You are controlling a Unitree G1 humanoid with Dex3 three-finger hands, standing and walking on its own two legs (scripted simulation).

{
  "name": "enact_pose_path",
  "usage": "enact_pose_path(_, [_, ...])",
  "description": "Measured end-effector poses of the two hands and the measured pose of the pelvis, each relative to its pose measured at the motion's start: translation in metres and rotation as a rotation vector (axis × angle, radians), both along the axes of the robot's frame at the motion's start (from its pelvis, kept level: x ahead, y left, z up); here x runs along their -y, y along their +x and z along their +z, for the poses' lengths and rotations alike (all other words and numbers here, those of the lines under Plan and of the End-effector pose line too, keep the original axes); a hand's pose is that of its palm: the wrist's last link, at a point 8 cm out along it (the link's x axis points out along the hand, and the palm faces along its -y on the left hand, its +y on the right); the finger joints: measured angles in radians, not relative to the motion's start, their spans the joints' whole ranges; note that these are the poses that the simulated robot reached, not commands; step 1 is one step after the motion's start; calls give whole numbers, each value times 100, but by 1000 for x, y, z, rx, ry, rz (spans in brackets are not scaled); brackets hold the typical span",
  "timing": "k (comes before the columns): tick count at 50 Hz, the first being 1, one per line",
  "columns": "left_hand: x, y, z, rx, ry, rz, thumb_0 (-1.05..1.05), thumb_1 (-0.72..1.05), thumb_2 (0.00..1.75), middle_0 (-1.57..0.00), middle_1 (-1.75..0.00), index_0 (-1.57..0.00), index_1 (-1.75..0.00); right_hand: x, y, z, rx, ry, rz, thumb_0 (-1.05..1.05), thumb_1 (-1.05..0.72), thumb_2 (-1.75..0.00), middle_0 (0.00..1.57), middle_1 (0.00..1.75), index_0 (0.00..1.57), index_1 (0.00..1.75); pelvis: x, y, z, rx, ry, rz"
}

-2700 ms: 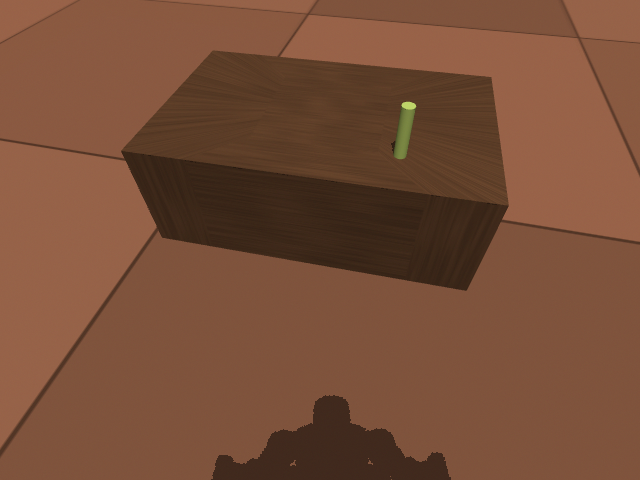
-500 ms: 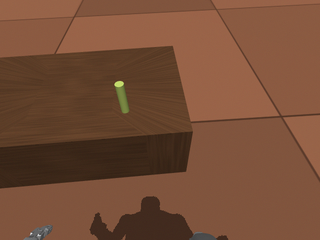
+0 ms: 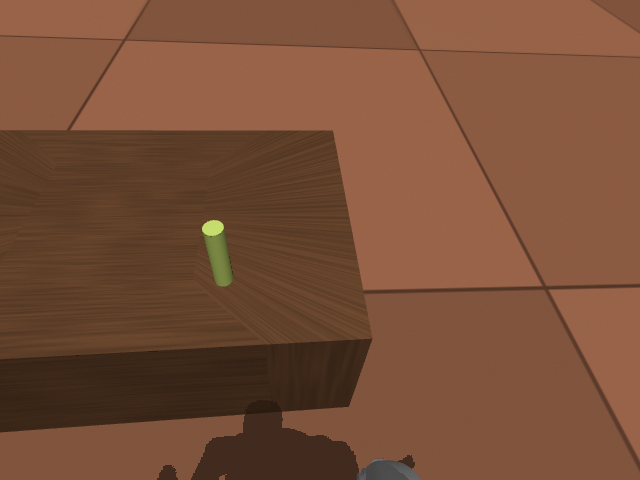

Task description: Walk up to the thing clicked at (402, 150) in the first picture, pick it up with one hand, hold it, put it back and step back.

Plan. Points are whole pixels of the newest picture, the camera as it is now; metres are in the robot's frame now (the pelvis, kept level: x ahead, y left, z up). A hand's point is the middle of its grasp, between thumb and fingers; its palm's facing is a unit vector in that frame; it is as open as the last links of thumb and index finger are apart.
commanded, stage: walk up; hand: left
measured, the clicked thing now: (218, 255) +0.60 +0.22 -0.22
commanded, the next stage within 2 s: stand in 1.84 s
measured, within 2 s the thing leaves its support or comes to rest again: neither
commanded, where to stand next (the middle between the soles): +0.13 -0.02 m, yaw +4 degrees
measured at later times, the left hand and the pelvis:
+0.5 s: hand out of the picture +0.15 +0.23 -0.15, palm faces +0.06 -0.91 -0.41, open 7.4 cm; pelvis +0.06 -0.04 -0.02, yaw +5 degrees
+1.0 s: hand out of the picture +0.14 +0.24 -0.14, palm faces +0.08 -0.93 -0.36, open 7.4 cm; pelvis +0.08 -0.03 +0.01, yaw +5 degrees
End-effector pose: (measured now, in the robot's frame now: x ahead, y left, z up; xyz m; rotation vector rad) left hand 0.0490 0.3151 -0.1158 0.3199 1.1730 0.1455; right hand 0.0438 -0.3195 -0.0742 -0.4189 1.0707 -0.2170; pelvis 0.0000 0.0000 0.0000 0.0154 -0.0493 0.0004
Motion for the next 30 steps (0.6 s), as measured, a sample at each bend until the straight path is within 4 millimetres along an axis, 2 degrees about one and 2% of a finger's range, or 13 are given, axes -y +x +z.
enact_pose_path(5, [13,43,12,35,29,-4,1,90,90,-20,-30,-20,-30,25,9,-7,-70,-1,-16,1,-90,-90,21,30,21,31,17,26,1,-3,-7,10])
enact_pose_path(10, [33,75,11,83,99,13,1,90,90,-20,-30,-20,-30,51,37,-41,-117,25,-31,1,-90,-90,21,30,20,31,44,49,-16,-4,-13,22])
enact_pose_path(13, [49,85,13,91,99,18,1,90,90,-20,-30,-20,-30,51,58,-56,-130,50,-29,1,-91,-90,20,30,20,30,49,55,-17,-2,-14,30])
enact_pose_path(16, [59,91,17,97,94,21,1,90,90,-20,-30,-20,-30,46,77,-62,-127,78,-7,1,-91,-90,20,30,20,30,52,58,-15,-7,-11,41])
enact_pose_path(19, [60,95,17,104,93,35,1,90,90,-20,-30,-20,-30,40,91,-64,-132,92,18,1,-91,-90,20,30,20,30,52,61,-14,-14,-7,57])
enact_pose_path(24, [44,92,8,104,92,75,1,90,90,-20,-30,-20,-30,32,102,-60,-141,74,43,1,-91,-90,20,30,20,30,45,62,-18,-22,-1,81])
enact_pose_path(30, [30,80,0,34,87,123,1,90,90,-20,-30,-20,-30,27,107,-48,-133,51,38,1,-91,-90,21,30,20,30,36,67,-13,-20,-8,83])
